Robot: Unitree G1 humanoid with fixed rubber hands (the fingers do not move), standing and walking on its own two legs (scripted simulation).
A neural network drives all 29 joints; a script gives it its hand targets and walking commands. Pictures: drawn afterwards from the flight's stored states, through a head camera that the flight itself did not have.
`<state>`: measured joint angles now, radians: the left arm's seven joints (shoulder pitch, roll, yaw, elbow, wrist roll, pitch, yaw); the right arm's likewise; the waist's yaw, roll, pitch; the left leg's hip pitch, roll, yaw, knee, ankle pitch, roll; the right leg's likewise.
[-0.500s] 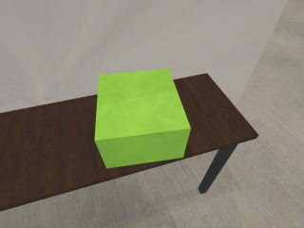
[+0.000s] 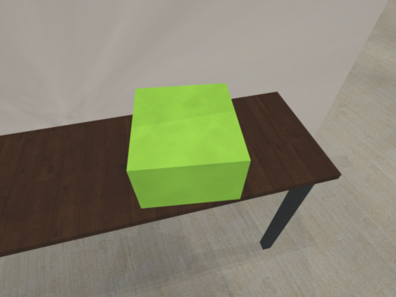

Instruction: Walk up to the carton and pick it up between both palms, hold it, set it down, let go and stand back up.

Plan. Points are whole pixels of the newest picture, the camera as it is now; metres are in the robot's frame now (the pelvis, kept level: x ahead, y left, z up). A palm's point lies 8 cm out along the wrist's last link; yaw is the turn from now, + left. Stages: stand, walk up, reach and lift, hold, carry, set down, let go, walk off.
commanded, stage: walk up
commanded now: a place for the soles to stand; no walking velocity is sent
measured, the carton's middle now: (186, 142) +0.50 +0.04 +0.00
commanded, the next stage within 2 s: reach and lift in 0.52 s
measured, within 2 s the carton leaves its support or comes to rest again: neither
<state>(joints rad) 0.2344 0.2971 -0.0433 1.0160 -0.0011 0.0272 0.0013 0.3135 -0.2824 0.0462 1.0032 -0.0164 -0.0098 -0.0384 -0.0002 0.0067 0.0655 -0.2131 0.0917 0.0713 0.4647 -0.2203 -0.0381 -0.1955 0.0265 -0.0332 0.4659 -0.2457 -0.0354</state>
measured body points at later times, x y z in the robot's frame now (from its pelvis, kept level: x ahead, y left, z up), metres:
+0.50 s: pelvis +0.00 +0.00 +0.00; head +0.02 +0.00 +0.45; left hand +0.04 +0.28 -0.14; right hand +0.05 -0.27 -0.14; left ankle +0.02 +0.15 -0.74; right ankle +0.00 -0.10 -0.74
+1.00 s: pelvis +0.00 +0.01 -0.01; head +0.03 +0.03 +0.44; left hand +0.15 +0.28 -0.11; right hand +0.17 -0.26 -0.10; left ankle +0.02 +0.15 -0.74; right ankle +0.00 -0.10 -0.74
